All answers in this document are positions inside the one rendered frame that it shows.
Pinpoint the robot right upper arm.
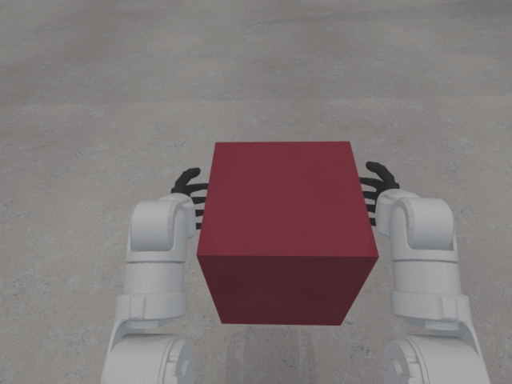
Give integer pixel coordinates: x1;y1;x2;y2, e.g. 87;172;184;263
384;334;489;384

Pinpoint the right robot forearm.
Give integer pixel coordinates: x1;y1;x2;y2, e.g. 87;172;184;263
375;189;490;384

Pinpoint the left robot forearm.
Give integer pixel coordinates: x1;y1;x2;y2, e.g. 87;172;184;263
101;193;196;384

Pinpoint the robot left upper arm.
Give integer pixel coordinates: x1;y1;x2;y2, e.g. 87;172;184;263
102;334;194;384

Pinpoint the robot left hand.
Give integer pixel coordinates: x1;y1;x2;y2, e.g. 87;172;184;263
171;168;209;230

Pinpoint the carton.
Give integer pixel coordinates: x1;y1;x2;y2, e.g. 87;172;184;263
197;142;379;326

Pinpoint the robot right hand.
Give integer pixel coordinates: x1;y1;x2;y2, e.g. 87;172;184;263
359;162;400;226

